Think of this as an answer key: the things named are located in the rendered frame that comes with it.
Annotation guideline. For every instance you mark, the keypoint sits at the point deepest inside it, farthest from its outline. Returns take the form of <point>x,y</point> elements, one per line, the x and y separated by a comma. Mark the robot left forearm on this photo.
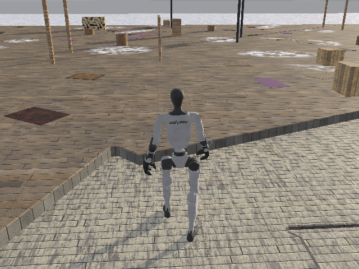
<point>151,152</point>

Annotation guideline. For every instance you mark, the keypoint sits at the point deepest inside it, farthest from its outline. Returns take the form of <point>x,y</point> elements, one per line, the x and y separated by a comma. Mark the left robot upper arm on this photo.
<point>158,128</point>

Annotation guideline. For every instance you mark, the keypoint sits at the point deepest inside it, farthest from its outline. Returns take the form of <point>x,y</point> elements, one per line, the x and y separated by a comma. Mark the right robot hand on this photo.
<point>202,152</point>

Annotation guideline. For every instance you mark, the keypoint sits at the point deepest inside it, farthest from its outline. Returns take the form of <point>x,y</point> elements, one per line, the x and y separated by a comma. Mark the robot right forearm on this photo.
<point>204,144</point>

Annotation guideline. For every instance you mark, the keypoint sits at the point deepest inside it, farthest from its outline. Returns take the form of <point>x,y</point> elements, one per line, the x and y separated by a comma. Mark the left robot hand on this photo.
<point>146,167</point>

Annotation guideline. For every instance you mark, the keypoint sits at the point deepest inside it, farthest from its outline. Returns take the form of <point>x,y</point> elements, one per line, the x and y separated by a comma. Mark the humanoid robot head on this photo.
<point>177,96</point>

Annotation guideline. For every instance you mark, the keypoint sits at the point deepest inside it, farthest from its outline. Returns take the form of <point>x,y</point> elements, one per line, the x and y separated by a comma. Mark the right robot upper arm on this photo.
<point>198,126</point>

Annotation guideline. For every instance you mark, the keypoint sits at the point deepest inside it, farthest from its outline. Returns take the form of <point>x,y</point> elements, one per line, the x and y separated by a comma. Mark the left robot shin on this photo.
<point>166,194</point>

